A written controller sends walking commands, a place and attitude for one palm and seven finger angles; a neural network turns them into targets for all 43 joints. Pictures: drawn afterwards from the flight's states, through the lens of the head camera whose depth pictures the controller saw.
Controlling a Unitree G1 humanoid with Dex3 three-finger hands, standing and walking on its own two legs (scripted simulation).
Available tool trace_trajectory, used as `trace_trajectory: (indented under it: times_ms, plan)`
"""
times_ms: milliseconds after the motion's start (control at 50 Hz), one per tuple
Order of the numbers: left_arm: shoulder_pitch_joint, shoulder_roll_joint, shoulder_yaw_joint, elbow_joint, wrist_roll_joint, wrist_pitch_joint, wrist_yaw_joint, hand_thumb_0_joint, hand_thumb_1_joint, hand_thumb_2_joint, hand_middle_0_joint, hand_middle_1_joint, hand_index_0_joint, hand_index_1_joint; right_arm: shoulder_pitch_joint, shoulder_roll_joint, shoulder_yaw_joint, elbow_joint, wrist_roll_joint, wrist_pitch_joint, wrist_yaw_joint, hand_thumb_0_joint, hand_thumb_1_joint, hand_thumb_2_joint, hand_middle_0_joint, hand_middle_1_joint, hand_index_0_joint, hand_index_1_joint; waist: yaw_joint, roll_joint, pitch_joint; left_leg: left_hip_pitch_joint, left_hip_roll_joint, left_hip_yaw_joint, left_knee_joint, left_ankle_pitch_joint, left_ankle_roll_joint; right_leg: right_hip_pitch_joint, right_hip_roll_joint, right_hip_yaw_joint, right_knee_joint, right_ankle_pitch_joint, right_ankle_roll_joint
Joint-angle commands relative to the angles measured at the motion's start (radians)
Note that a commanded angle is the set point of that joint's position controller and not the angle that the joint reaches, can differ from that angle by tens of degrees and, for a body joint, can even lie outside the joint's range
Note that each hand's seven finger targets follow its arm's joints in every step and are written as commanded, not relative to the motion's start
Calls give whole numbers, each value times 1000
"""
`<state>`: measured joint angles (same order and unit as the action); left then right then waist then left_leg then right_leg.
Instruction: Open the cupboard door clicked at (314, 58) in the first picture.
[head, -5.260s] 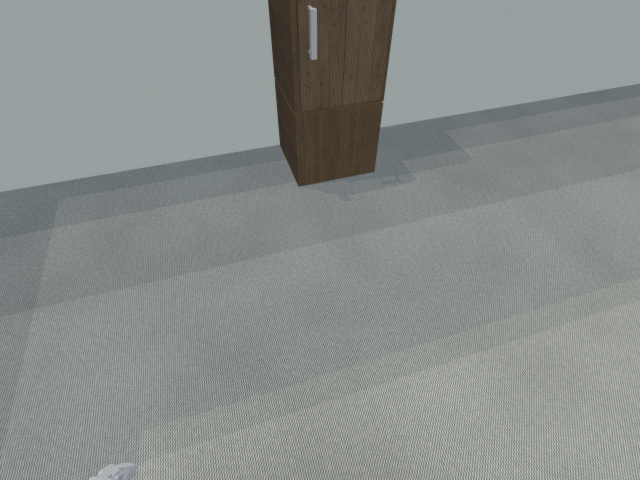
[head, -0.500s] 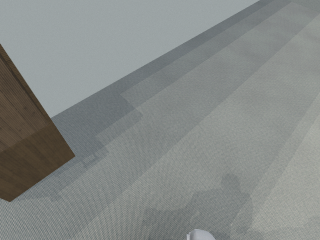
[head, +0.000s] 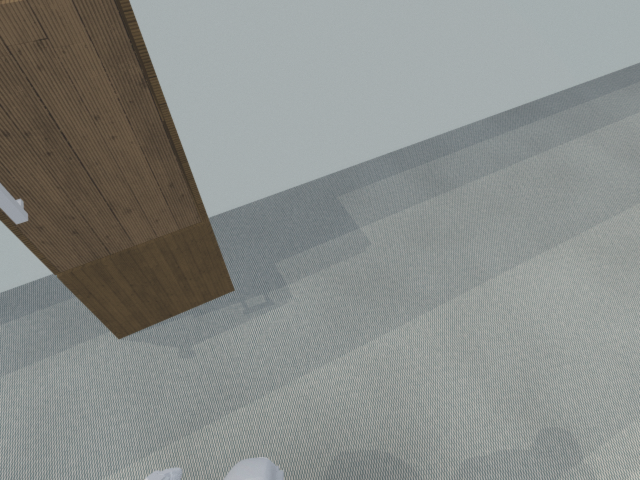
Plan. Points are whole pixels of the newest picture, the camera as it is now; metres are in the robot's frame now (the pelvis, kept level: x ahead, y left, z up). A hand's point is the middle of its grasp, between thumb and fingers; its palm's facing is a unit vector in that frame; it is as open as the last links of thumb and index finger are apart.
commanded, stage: turn to face it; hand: left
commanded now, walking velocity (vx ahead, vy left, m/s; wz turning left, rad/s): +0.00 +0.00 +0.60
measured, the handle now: out of the picture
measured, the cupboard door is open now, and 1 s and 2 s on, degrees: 0 0 0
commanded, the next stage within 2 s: take the last steps up to it in 0.76 s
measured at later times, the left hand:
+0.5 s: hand out of the picture +0.05 +0.29 -0.16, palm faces +0.28 -0.92 -0.26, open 7.4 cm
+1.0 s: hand out of the picture -0.04 +0.20 -0.15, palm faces +0.47 -0.85 -0.25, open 7.3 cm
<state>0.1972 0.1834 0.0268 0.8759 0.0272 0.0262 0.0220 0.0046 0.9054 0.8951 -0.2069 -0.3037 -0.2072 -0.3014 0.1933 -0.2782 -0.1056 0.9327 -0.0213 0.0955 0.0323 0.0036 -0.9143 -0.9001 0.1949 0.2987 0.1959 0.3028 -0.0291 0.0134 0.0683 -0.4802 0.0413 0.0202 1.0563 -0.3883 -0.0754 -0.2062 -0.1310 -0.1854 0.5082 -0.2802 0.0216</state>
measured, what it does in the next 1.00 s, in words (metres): steps on the spot, turning left: left foot, then right foot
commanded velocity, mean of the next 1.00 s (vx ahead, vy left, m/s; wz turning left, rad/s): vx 0.05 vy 0.01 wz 0.36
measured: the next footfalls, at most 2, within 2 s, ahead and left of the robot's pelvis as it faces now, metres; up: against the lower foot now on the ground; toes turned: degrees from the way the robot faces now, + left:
left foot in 0.14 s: +0.02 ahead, +0.15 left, +0.00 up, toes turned +11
right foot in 0.68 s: +0.09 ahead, -0.07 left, +0.00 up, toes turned +16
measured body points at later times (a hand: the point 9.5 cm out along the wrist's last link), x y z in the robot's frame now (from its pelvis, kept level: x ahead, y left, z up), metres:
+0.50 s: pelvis +0.00 +0.05 +0.00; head +0.04 +0.08 +0.45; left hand +0.04 +0.34 -0.14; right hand +0.13 -0.17 -0.13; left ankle -0.02 +0.14 -0.74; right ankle +0.03 -0.11 -0.67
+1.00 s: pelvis +0.00 +0.01 +0.00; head +0.02 -0.01 +0.45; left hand -0.06 +0.24 -0.13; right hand +0.15 -0.21 -0.16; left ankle -0.10 +0.14 -0.67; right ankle +0.05 -0.08 -0.74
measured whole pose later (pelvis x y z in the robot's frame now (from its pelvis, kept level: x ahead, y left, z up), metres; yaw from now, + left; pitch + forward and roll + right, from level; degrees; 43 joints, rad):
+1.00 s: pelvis +0.00 +0.01 +0.00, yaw +26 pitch -1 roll +1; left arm 0.27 0.16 0.03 0.96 0.03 0.00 0.02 0.00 0.91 0.90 -0.21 -0.30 -0.21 -0.30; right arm 0.24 -0.25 -0.08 1.02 -0.03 0.08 0.02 0.00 -0.91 -0.90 0.19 0.30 0.20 0.30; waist 0.00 0.03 0.04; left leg -0.40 0.05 -0.02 1.00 -0.37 -0.06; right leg -0.19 -0.08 -0.16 0.45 -0.24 -0.02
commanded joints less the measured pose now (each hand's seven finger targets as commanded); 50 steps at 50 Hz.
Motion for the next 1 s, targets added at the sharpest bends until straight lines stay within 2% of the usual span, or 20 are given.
trace_trajectory:
  times_ms: [0, 60, 100, 120, 140, 160, 180, 220, 260, 520, 600, 620, 640, 660, 680, 700, 740, 800, 840, 980]
  plan:
    - [57, 256, 71, -50, 6, -21, 9, 0, 900, 900, -200, -300, -200, -300, -124, -37, 11, -113, 9, -42, 5, 0, -900, -900, 200, 300, 200, 300, 74, -216, -55, 7, -4, 66, -203, -61, -2, 91, -242, 138, -138, 329, -138]
    - [56, 274, 81, -44, 5, -15, 6, 0, 900, 900, -200, -300, -200, -300, -68, -40, 16, -105, 13, -57, 0, 0, -900, -900, 200, 300, 200, 300, 59, -248, -120, 118, -19, 99, -399, -22, 16, 126, -245, 91, -31, 436, -108]
    - [48, 256, 79, -44, -12, -7, 0, 0, 900, 900, -200, -300, -200, -300, 29, -96, 3, -81, 11, -71, -1, 0, -900, -900, 200, 300, 200, 300, 4, -119, -180, 351, -6, 60, -637, 228, 37, 11, -199, 13, 150, 342, -23]
    - [53, 196, 70, -71, -19, -1, -4, 0, 900, 900, -200, -300, -200, -300, 80, -211, -22, -78, 5, -82, -6, 0, -900, -900, 200, 300, 200, 300, -26, 183, -219, 532, 224, -245, -697, 493, 126, -240, -80, -23, 368, -15, 55]
    - [-27, 143, 49, -115, -15, 3, -5, 0, 900, 900, -200, -300, -200, -300, 154, -283, -40, -62, 11, -79, -17, 0, -900, -900, 200, 300, 200, 300, -71, 329, -211, 548, 391, -433, -686, 876, 252, -410, -2, 52, 534, -417, 90]
    - [-64, 172, 54, -118, -10, 10, -2, 0, 900, 900, -200, -300, -200, -300, 170, -267, -35, -43, 5, -74, -21, 0, -900, -900, 200, 300, 200, 300, -72, 199, -195, 499, 396, -359, -661, 818, 296, -396, -22, 125, 622, -371, 69]
    - [-94, 157, 56, -99, -6, 15, 3, 0, 900, 900, -200, -300, -200, -300, 138, -221, -24, -40, 3, -81, -33, 0, -900, -900, 200, 300, 200, 300, -65, 250, -152, 428, 315, -328, -684, 771, 266, -409, -26, 154, 647, -308, 67]
    - [-67, 166, 63, -66, -13, 9, -10, 0, 900, 900, -200, -300, -200, -300, 23, -169, -2, -71, 4, -85, -44, 0, -900, -900, 200, 300, 200, 300, -13, 175, -113, 379, 227, -245, -677, 710, 222, -391, -12, 169, 683, -167, 74]
    - [-23, 163, 65, -39, -11, 7, -13, 0, 900, 900, -200, -300, -200, -300, 9, -152, 6, -79, 5, -92, -45, 0, -900, -900, 200, 300, 200, 300, 10, 135, -121, 408, 181, -199, -677, 755, 199, -381, 7, 163, 680, -109, 83]
    - [-110, 136, 43, -68, -20, 3, 5, 0, 900, 900, -200, -300, -200, -300, 78, -129, 7, -50, -5, -82, -49, 0, -900, -900, 200, 300, 200, 300, -18, 125, -106, 397, 183, -353, -669, 737, 261, -247, 75, 179, 330, -172, 74]
    - [-8, 132, 43, -40, -27, -12, 10, 0, 900, 900, -200, -300, -200, -300, 25, -122, 7, -53, 1, -79, -47, 0, -900, -900, 200, 300, 200, 300, 35, 125, -128, 277, 138, -352, -603, 663, 214, -16, 102, 165, 42, 3, 50]
    - [30, 152, 46, -29, -24, -23, 12, 0, 900, 900, -200, -300, -200, -300, 21, -106, 9, -51, 8, -80, -44, 0, -900, -900, 200, 300, 200, 300, 55, 67, -135, 209, 99, -324, -553, 543, 171, 97, 78, 177, -105, 124, 48]
    - [62, 210, 57, -19, -12, -37, 17, 0, 900, 900, -200, -300, -200, -300, 45, -54, 15, -52, 17, -83, -38, 0, -900, -900, 200, 300, 200, 300, 60, -98, -173, 76, 15, -231, -421, 292, 102, 251, -84, 324, -182, 240, 7]
    - [76, 284, 69, -20, -3, -41, 20, 0, 900, 900, -200, -300, -200, -300, 45, -9, 23, -80, 17, -82, -38, 0, -900, -900, 200, 300, 200, 300, 63, -326, -154, -70, -117, -79, -215, -177, 41, 267, -319, 540, -186, 451, -116]
    - [86, 278, 61, -30, -9, -34, 18, 0, 900, 900, -200, -300, -200, -300, 36, -55, 8, -75, 12, -66, -43, 0, -900, -900, 200, 300, 200, 300, 68, -227, -148, -16, -81, -117, -52, -233, 46, 121, -357, 517, -198, 430, -187]
    - [16, 236, 59, -41, -9, -34, 21, 0, 900, 900, -200, -300, -200, -300, 45, -53, 4, -52, 7, -51, -37, 0, -900, -900, 200, 300, 200, 300, 35, -192, -99, -9, -63, -130, 50, -155, 46, 32, -289, 443, -232, 274, -183]
    - [-58, 187, 48, -54, -12, -29, 20, 0, 900, 900, -200, -300, -200, -300, 56, -49, 3, -13, 2, -39, -27, 0, -900, -900, 200, 300, 200, 300, 5, -153, -20, -22, -34, -100, 139, -49, 37, -35, -194, 350, -237, 178, -141]
    - [-16, 162, 40, -33, -12, -40, 13, 0, 900, 900, -200, -300, -200, -300, 62, -31, 10, 5, 3, -37, -21, 0, -900, -900, 200, 300, 200, 300, 12, -176, -12, -33, -24, -72, 131, 33, 19, -10, -148, 246, -229, 225, -120]
    - [18, 165, 43, -18, -9, -42, 14, 0, 900, 900, -200, -300, -200, -300, 52, -23, 12, 10, 3, -37, -22, 0, -900, -900, 200, 300, 200, 300, 23, -182, -21, -19, -14, -62, 87, 37, 10, 9, -154, 231, -229, 225, -126]
    - [165, 194, 58, 69, 5, -61, 2, 0, 900, 900, -200, -300, -200, -300, -71, -12, 29, -17, -3, -60, -4, 0, -900, -900, 200, 300, 200, 300, 97, -177, -7, -36, 28, 2, -182, -18, 19, 105, -222, 327, -328, -145, -151]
